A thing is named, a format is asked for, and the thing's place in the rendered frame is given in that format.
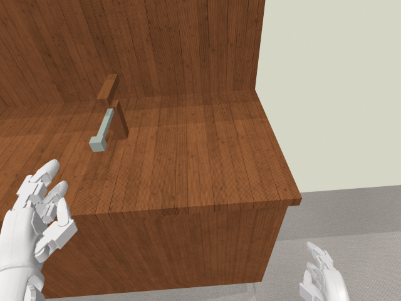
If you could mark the left robot forearm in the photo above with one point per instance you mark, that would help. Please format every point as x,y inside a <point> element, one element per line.
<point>21,283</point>

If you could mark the counter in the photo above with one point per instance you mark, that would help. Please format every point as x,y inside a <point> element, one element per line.
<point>192,188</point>

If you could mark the tap lever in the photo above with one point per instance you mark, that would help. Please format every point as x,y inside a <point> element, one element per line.
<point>98,142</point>

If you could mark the right robot hand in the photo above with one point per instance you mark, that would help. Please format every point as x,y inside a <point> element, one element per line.
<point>330,285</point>

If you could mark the left robot hand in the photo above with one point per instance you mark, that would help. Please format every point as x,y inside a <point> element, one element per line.
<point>27,222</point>

